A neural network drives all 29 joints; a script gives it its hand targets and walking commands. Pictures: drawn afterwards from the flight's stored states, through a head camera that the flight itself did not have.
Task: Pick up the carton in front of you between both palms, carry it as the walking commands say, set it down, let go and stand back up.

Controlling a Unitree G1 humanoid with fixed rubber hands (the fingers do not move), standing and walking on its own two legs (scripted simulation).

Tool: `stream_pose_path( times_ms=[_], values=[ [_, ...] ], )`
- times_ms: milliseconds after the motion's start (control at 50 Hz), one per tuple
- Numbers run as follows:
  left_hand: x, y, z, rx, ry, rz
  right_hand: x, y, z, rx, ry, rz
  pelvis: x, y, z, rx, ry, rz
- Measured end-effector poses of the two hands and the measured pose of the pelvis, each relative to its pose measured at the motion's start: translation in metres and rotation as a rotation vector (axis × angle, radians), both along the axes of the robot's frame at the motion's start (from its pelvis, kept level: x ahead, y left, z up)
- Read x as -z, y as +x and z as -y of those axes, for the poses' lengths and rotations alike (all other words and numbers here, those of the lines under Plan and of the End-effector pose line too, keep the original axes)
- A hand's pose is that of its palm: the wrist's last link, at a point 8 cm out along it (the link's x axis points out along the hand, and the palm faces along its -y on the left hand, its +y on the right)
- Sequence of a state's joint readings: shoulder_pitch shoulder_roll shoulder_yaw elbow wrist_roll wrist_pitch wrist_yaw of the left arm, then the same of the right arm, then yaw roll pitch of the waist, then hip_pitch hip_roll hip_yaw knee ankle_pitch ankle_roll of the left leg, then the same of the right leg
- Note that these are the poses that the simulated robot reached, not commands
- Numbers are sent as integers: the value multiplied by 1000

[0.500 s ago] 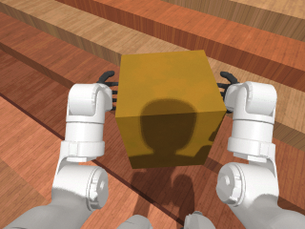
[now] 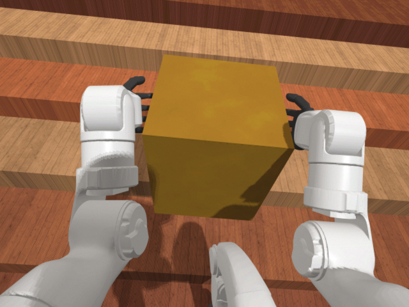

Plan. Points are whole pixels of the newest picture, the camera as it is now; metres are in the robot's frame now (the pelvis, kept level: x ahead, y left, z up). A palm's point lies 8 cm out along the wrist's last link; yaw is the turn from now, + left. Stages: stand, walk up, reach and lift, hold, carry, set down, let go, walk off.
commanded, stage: carry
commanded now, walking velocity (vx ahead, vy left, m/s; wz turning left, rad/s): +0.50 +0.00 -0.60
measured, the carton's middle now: (211, 144) +0.39 -0.05 +0.11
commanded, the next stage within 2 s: none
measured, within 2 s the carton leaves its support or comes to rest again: neither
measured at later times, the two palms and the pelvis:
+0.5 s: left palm out of the picture +0.73 -0.02 +0.32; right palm (317, 2) +0.63 -0.30 +0.30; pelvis +0.31 -0.05 +0.14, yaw -18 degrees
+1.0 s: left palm out of the picture +0.98 -0.25 +0.43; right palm out of the picture +0.85 -0.51 +0.44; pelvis +0.57 -0.22 +0.24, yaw -23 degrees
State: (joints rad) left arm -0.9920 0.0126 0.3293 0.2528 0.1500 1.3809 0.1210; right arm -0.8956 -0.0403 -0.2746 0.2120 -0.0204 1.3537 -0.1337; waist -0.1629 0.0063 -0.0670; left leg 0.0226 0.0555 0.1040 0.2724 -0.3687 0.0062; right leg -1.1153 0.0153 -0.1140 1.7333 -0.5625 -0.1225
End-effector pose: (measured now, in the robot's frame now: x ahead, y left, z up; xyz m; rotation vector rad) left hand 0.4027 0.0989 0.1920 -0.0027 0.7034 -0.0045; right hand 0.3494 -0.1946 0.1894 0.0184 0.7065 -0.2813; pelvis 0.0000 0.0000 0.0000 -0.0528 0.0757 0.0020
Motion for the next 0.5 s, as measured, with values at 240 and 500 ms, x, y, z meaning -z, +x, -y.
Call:
stream_pose_path(
  times_ms=[240, 500],
  values=[
    [9, 110, -3, -105, 36, -114, -5, 162, 2, -82, 60, -112, -78, 134, 50, 166, 14, 10],
    [-128, 322, 118, 144, 58, 76, -107, 284, 108, 162, 69, 86, -141, 312, 52, 324, 98, -14]
  ],
)
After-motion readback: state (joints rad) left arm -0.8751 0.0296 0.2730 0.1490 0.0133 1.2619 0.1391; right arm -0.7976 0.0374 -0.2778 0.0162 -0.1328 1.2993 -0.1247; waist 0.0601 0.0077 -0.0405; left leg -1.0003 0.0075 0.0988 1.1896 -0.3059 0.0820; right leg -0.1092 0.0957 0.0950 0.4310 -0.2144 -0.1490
